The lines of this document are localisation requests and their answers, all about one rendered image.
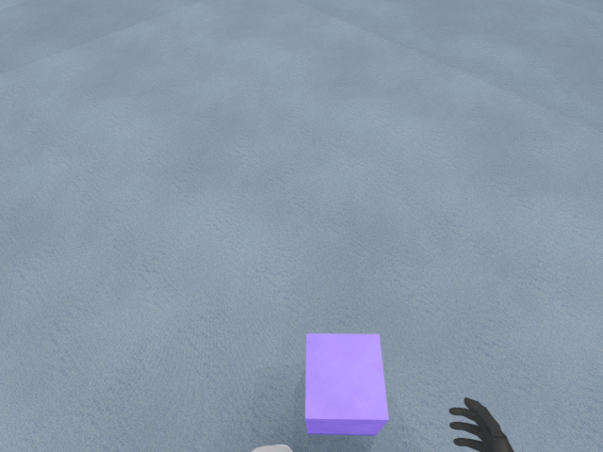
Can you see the robot right hand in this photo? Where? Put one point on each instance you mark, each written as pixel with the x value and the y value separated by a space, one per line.
pixel 487 428

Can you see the carton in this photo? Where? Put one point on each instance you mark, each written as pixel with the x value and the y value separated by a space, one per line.
pixel 344 384

